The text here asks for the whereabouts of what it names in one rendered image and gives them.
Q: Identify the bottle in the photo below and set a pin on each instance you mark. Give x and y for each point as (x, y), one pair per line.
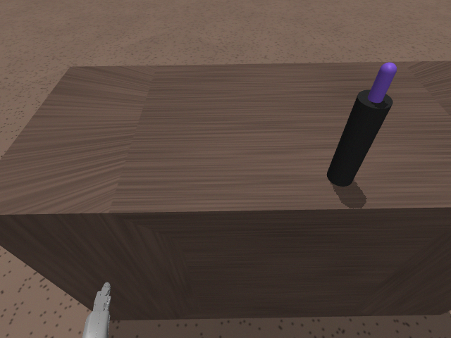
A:
(365, 120)

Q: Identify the left robot hand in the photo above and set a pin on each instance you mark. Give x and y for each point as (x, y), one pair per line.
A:
(97, 322)

